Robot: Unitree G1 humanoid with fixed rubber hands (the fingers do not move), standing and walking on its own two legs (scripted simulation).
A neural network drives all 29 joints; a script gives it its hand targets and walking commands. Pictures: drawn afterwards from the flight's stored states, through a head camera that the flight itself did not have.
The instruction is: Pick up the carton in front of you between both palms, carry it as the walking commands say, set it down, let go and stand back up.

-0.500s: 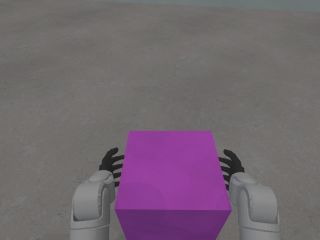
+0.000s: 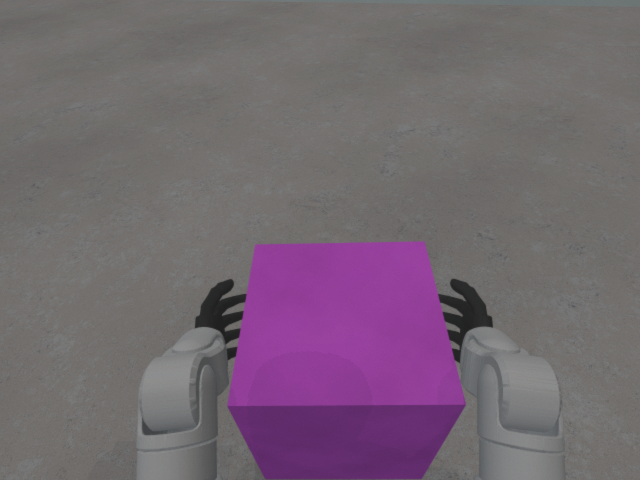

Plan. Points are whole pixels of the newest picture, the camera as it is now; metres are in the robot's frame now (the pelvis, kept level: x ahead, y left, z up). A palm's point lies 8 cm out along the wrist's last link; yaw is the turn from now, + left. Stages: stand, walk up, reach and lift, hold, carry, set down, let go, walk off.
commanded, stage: carry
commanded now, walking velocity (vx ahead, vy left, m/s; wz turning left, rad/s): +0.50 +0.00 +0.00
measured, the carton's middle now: (341, 365) +0.27 +0.01 +0.01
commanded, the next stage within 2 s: none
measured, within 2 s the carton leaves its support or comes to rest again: neither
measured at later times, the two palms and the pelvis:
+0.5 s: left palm (236, 178) +0.59 +0.19 +0.08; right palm (410, 178) +0.57 -0.11 +0.08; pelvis +0.31 +0.05 +0.00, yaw -2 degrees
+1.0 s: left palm (283, 94) +0.90 +0.14 +0.08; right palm (413, 94) +0.91 -0.16 +0.07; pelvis +0.64 -0.01 +0.00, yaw +0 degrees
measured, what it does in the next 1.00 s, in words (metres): walks ahead: left foot, then right foot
